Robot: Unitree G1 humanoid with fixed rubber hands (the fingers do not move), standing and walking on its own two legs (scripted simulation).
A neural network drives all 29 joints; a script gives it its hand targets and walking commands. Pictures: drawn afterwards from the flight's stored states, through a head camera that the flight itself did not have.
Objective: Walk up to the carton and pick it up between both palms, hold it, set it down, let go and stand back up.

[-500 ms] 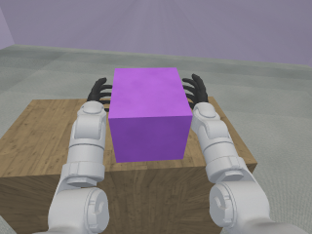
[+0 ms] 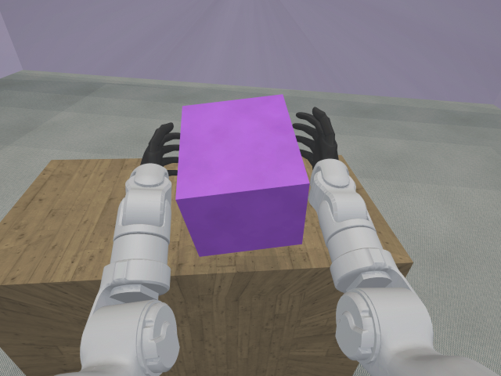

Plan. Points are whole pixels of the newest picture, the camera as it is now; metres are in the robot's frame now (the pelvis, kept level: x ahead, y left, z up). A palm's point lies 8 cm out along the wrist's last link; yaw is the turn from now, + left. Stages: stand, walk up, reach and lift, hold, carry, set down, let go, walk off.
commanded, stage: set down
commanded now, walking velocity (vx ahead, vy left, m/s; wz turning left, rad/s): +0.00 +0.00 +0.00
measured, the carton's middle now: (241, 174) +0.40 +0.01 +0.19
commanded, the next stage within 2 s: none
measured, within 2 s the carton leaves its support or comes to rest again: neither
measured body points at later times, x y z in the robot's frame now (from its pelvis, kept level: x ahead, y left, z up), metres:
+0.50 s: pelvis +0.04 +0.00 +0.00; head +0.00 +0.01 +0.45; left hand +0.44 +0.14 +0.16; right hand +0.44 -0.13 +0.19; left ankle +0.03 +0.12 -0.74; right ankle +0.06 -0.13 -0.74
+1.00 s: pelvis +0.04 +0.00 +0.00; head +0.01 +0.01 +0.45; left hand +0.44 +0.13 +0.13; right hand +0.45 -0.13 +0.16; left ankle +0.03 +0.12 -0.74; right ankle +0.06 -0.13 -0.74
